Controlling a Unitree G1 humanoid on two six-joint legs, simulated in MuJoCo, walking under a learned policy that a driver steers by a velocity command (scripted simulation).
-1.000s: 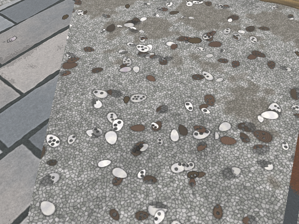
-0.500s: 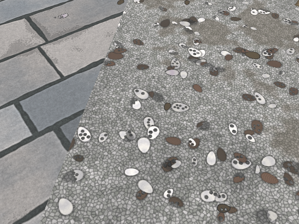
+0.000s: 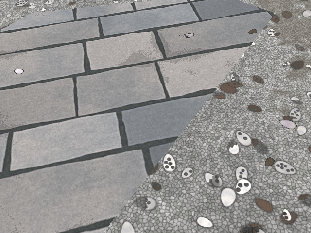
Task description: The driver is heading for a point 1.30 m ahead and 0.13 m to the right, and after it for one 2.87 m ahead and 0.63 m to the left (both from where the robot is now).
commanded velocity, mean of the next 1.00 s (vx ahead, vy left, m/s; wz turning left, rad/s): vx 0.09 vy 0.00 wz -0.08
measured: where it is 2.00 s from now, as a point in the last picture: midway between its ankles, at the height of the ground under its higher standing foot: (228, 216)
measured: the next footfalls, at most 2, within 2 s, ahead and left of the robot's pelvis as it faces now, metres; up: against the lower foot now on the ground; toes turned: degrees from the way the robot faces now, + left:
left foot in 0.12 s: +0.21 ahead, +0.13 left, +0.00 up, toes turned +5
right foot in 0.50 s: +0.22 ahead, -0.10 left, +0.00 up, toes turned +4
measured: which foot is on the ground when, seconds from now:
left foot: up 0.00-0.10, down 0.12-0.54, up 0.56-0.80, down 0.82-1.00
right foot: down 0.00-0.12, up 0.14-0.48, down 0.50-0.82, up 0.84-1.00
